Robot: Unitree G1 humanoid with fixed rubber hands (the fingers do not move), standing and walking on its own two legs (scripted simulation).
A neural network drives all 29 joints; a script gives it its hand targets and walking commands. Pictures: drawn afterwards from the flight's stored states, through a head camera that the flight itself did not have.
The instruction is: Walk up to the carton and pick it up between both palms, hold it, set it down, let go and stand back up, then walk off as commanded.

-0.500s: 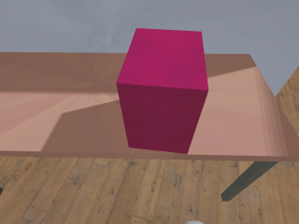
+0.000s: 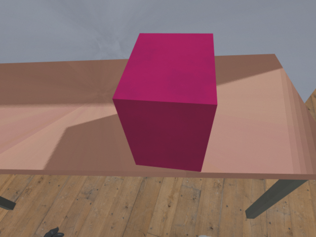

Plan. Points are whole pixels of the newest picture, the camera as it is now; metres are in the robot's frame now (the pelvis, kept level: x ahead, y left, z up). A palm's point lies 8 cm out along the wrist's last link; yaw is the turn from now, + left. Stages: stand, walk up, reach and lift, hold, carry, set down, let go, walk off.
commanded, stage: walk up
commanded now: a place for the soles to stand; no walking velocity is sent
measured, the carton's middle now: (171, 104) +0.46 -0.02 +0.07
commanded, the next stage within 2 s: reach and lift in 1.68 s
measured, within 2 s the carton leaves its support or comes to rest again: neither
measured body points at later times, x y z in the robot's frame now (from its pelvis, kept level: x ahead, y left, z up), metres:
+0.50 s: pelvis -0.01 +0.00 +0.00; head +0.01 -0.02 +0.45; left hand +0.11 +0.32 -0.08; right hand +0.08 -0.34 -0.11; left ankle -0.01 +0.13 -0.72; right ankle +0.05 -0.13 -0.72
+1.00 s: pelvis -0.03 +0.00 +0.00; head -0.02 -0.02 +0.45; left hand +0.09 +0.32 -0.08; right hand +0.05 -0.34 -0.12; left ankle -0.01 +0.13 -0.72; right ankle +0.05 -0.13 -0.72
